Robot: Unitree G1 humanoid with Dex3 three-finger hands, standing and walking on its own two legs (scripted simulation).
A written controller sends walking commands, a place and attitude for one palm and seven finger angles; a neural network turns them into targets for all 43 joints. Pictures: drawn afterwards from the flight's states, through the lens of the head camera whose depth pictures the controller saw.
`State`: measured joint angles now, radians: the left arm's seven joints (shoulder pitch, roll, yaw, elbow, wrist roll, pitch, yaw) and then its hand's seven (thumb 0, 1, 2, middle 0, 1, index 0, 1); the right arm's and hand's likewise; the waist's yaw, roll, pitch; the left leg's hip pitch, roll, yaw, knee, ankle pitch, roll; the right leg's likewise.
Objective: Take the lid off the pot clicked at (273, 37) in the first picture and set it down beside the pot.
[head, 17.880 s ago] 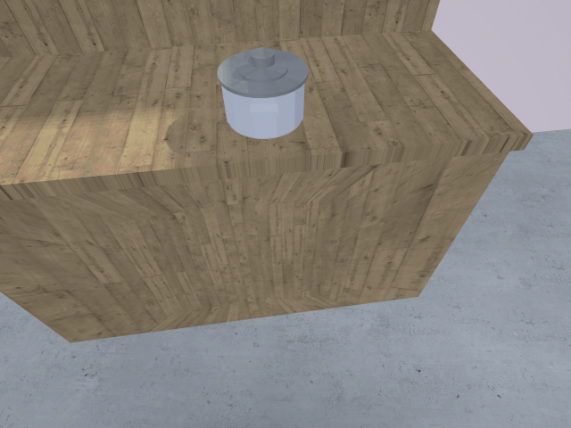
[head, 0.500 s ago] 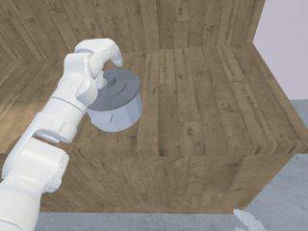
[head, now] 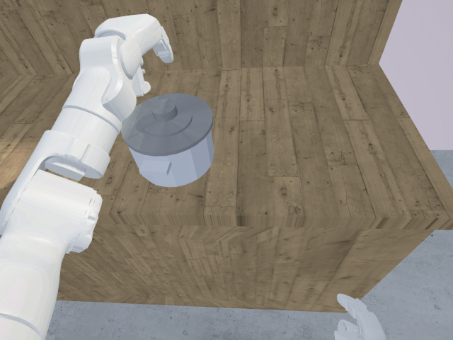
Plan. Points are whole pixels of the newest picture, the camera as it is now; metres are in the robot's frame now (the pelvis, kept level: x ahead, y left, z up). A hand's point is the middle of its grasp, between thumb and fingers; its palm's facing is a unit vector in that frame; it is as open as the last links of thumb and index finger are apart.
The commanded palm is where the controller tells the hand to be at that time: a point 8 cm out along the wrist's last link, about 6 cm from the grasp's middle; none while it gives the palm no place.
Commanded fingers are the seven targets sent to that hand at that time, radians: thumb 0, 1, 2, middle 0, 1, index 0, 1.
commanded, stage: move the open hand above the knob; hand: left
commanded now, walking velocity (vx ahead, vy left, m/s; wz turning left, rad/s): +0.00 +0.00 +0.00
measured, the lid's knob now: (164, 110) +0.49 +0.12 +0.16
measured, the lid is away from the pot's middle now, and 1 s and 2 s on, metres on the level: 0.00 0.00 0.00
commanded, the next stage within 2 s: none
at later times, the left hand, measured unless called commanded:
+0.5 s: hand (155, 103) +0.45 +0.12 +0.21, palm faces -0.22 +0.03 -0.98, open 10.1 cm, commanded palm +0.44 +0.13 +0.29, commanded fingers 0.00 -0.40 1.68 -0.87 -0.08 -0.87 -0.08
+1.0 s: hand (134, 82) +0.46 +0.15 +0.24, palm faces -0.16 -0.02 -0.99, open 10.1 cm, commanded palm +0.42 +0.14 +0.29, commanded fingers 0.00 -0.40 1.68 -0.87 -0.08 -0.87 -0.08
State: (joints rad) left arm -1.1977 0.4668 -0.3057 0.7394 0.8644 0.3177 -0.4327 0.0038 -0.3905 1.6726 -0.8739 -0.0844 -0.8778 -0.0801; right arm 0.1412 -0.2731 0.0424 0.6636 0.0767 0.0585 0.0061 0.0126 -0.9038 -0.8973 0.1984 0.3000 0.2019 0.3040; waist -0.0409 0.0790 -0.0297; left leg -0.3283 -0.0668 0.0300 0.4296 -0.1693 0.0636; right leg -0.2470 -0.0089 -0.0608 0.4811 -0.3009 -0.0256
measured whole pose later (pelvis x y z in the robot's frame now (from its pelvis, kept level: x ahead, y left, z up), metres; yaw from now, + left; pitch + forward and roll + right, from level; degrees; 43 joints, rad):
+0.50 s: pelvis +0.00 +0.01 +0.00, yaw +0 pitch +3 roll +0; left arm -1.01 0.45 -0.35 0.53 0.86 0.30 -0.49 0.00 -0.39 1.67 -0.88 -0.09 -0.87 -0.08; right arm 0.18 -0.28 0.03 0.64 0.08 0.09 0.02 0.01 -0.90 -0.90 0.20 0.30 0.20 0.30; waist -0.04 0.11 -0.01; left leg -0.30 -0.07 0.04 0.43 -0.18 0.08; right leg -0.22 -0.01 -0.05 0.47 -0.30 -0.01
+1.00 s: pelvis +0.00 +0.01 +0.00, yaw -1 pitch +4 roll +0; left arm -1.12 0.48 -0.30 0.69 0.89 0.34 -0.47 0.00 -0.39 1.67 -0.88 -0.09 -0.87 -0.08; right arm 0.18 -0.28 0.03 0.63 0.08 0.09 0.03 0.01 -0.90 -0.90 0.20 0.30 0.20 0.30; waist -0.04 0.09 -0.04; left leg -0.32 -0.07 0.04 0.42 -0.17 0.07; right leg -0.24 -0.01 -0.05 0.47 -0.29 -0.02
